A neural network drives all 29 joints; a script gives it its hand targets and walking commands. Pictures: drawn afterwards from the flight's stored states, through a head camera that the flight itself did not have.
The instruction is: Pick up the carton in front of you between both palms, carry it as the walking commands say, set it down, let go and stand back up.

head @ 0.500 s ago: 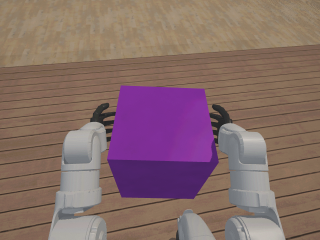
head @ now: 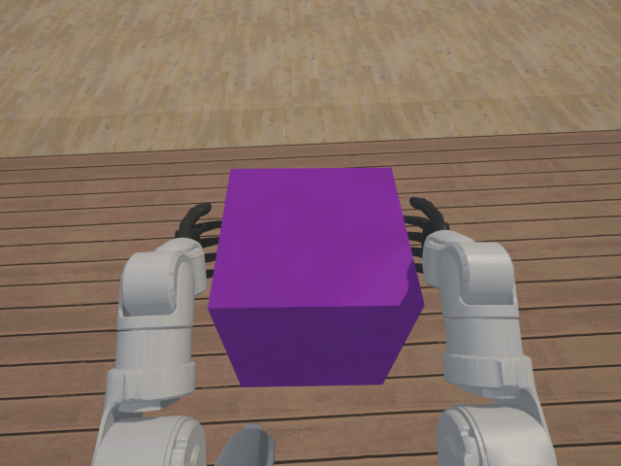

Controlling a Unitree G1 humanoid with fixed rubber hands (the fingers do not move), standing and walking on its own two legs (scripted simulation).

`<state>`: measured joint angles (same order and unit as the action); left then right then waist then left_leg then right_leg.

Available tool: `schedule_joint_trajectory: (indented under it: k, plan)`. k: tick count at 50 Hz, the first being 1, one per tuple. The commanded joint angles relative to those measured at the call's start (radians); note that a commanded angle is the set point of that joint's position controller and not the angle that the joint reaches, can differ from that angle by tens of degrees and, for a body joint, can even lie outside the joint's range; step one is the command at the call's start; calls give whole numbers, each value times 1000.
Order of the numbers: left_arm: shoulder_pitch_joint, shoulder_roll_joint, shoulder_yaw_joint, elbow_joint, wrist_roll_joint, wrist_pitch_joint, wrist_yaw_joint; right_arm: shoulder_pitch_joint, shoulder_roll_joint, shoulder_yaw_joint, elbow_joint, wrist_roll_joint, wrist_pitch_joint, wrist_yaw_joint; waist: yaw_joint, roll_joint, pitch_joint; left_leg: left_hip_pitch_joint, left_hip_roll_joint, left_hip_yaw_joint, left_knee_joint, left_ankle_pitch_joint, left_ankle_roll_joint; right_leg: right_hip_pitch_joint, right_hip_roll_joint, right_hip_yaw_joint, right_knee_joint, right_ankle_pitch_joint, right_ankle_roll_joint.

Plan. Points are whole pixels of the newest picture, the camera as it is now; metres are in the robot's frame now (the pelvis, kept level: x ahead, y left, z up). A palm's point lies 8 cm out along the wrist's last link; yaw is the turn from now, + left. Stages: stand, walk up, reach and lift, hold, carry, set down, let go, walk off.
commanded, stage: carry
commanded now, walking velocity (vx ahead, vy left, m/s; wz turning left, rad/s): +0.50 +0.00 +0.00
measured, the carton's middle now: (311, 284) +0.36 +0.02 +0.01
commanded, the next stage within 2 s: none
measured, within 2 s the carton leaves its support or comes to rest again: neither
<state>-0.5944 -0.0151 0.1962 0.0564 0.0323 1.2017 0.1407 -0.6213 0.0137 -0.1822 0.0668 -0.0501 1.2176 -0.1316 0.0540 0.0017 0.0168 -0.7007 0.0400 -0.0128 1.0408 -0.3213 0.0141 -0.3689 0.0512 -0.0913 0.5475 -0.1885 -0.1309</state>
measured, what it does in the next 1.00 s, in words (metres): goes down: left foot, then right foot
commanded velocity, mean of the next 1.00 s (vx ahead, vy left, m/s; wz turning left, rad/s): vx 0.50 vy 0.00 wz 0.00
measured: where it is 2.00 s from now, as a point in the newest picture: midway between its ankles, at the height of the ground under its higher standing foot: (314, 237)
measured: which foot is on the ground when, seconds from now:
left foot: up 0.00-0.24, down 0.26-0.82, up 0.84-1.00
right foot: down 0.00-0.28, up 0.30-0.80, down 0.82-1.00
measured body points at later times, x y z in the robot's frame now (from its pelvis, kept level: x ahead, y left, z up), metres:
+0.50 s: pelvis +0.28 +0.06 -0.03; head +0.32 +0.07 +0.42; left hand +0.65 +0.19 +0.04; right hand +0.62 -0.11 +0.04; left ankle +0.30 +0.10 -0.76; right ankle +0.29 -0.09 -0.69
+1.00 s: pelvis +0.56 +0.01 -0.06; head +0.58 +0.00 +0.39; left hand +0.91 +0.17 +0.02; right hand +0.93 -0.13 +0.02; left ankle +0.52 +0.14 -0.70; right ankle +0.60 -0.04 -0.78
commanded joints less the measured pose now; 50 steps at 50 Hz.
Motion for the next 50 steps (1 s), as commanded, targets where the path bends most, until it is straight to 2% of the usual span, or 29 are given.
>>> schedule_joint_trajectory:
  k: [1, 6, 9, 10, 11, 12, 13, 14, 15, 16, 17, 18, 19, 21, 22, 26, 30, 36, 37, 39, 40, 41, 42, 43, 44, 45, 46, 47, 50]
  plan:
    - [-862, -1109, -698, -256, -507, -40, -264, -752, 1077, 650, -218, 392, -67, 163, 21, -103, -568, -113, 3, 25, -73, 117, -4, 543, -269, 306, -87, 554, -98]
    - [-749, -1061, -693, -165, -469, -25, -272, -667, 1015, 646, -167, 344, -44, 169, 61, -105, -523, -101, -32, 63, -304, 278, 18, 612, -215, 238, -24, 665, -78]
    - [-709, -1060, -683, -75, -448, -29, -284, -636, 1001, 627, -88, 319, -35, 194, 83, -110, -458, -14, -65, 99, -500, 374, 38, 587, -189, 204, 13, 644, -55]
    - [-705, -1066, -680, -47, -445, -33, -288, -628, 1002, 616, -60, 314, -34, 203, 73, -117, -445, 62, -69, 99, -564, 397, 54, 551, -189, 194, 32, 622, -37]
    - [-708, -1078, -678, -21, -444, -38, -292, -619, 1003, 602, -33, 310, -36, 212, 43, -116, -451, 190, -76, 110, -623, 427, 74, 495, -182, 170, 86, 644, -14]
    - [-719, -1092, -677, 0, -448, -42, -296, -611, 1005, 588, -7, 307, -40, 219, -8, -96, -478, 383, -85, 141, -679, 494, 85, 411, -160, 119, 190, 650, 17]
    - [-738, -1103, -677, 19, -450, -48, -299, -603, 1002, 570, 18, 301, -46, 227, -58, -52, -520, 602, -27, 95, -633, 530, 82, 255, -127, 73, 344, 482, 47]
    - [-744, -1112, -673, 35, -453, -52, -302, -588, 988, 547, 38, 297, -49, 233, -56, 76, -573, 840, 179, -121, -482, 869, 85, 7, -81, 48, 514, -53, 77]
    - [-751, -1151, -650, 73, -448, -48, -299, -589, 969, 526, 82, 280, -59, 231, -117, 316, -684, 1120, 363, -484, -489, 754, 299, -317, 46, 82, 800, -406, 123]
    - [-761, -1147, -650, 57, -445, -55, -297, -564, 1010, 537, 89, 301, -67, 236, -115, 243, -669, 1076, 330, -543, -542, 481, 299, -404, 2, 127, 854, -391, 92]
    - [-802, -1163, -656, 34, -449, -62, -291, -623, 1049, 554, 37, 329, -78, 243, -120, 183, -612, 989, 272, -486, -571, 356, 269, -430, -23, 125, 839, -351, 79]
    - [-833, -1181, -655, 7, -451, -71, -282, -705, 1092, 577, -16, 368, -84, 249, -112, 76, -560, 894, 250, -433, -593, 322, 235, -419, -55, 131, 786, -288, 83]
    - [-838, -1187, -649, -19, -448, -76, -271, -776, 1130, 612, -70, 410, -88, 252, -96, 52, -533, 815, 236, -401, -613, 330, 224, -397, -72, 134, 725, -253, 88]
    - [-823, -1194, -647, -74, -439, -81, -247, -846, 1170, 657, -151, 476, -94, 252, -81, 60, -534, 727, 214, -340, -642, 294, 206, -338, -90, 123, 650, -223, 102]
    - [-811, -1189, -648, -96, -431, -82, -235, -854, 1176, 669, -179, 494, -96, 250, -81, 71, -543, 720, 207, -314, -641, 322, 210, -336, -92, 113, 624, -212, 110]
    - [-753, -1135, -659, -164, -399, -81, -198, -814, 1152, 691, -239, 518, -90, 245, -111, 83, -570, 828, 195, -256, -602, 588, 216, -444, -104, 89, 519, -111, 128]
    - [-736, -1062, -683, -224, -376, -72, -182, -778, 1102, 709, -271, 517, -80, 246, -132, 95, -568, 924, 158, -186, -555, 779, 180, -488, -92, 71, 393, 33, 105]
    - [-668, -976, -668, -143, -326, -32, -196, -679, 1032, 692, -162, 476, -51, 258, -180, 113, -481, 951, 86, -104, -477, 850, 154, -384, -14, -15, 25, 229, 70]
    - [-660, -969, -656, -115, -319, -25, -202, -678, 1032, 687, -132, 471, -49, 262, -171, 119, -469, 917, 82, -89, -460, 835, 143, -306, -8, -16, -41, 267, 59]
    - [-644, -959, -627, -58, -309, -18, -215, -686, 1043, 677, -74, 468, -48, 271, -102, 126, -492, 797, 62, -17, -331, 873, 96, -19, 11, -44, -157, 354, 27]
    - [-641, -958, -611, -34, -304, -18, -223, -693, 1051, 670, -44, 468, -48, 275, -49, 98, -523, 677, 42, 26, -198, 781, 72, 186, -16, -33, -171, 401, 20]
    - [-621, -954, -591, -7, -298, -17, -231, -720, 1054, 663, -23, 469, -49, 277, -13, -8, -565, 433, 15, 41, -19, 385, 49, 428, -175, 134, -49, 617, 11]
    - [-642, -924, -563, 24, -284, -18, -233, -729, 1087, 653, 19, 467, -42, 279, -21, -207, -640, 127, -90, 30, 182, -263, 4, 713, -433, 484, 80, 926, -111]
    - [-625, -927, -544, 66, -284, -20, -236, -725, 1088, 625, 46, 459, -39, 274, 23, -252, -685, -65, -127, -17, 387, -333, -7, 805, -480, 654, 26, 622, -236]
    - [-616, -980, -552, 69, -307, -28, -244, -727, 1096, 619, 40, 451, -43, 271, 22, -204, -659, -130, -84, -38, 395, -262, 15, 724, -418, 674, -44, 286, -211]
    - [-681, -1030, -568, 28, -340, -36, -255, -758, 1116, 616, 21, 446, -51, 265, 5, -122, -598, -125, -58, -35, 335, -190, 22, 613, -359, 600, -87, 171, -159]
    - [-765, -1077, -594, -22, -379, -42, -264, -778, 1129, 610, -4, 441, -59, 256, -11, -71, -541, -94, -37, -33, 267, -140, 20, 502, -331, 535, -114, 192, -123]
    - [-834, -1118, -622, -62, -418, -47, -271, -790, 1145, 609, -27, 439, -65, 245, -24, -47, -523, -38, -21, -35, 208, -107, 17, 415, -318, 488, -144, 172, -103]
    - [-915, -1176, -663, -146, -488, -57, -279, -797, 1174, 623, -103, 437, -78, 215, -27, -81, -529, 6, -8, -1, 107, -43, 2, 352, -288, 392, -166, 208, -97]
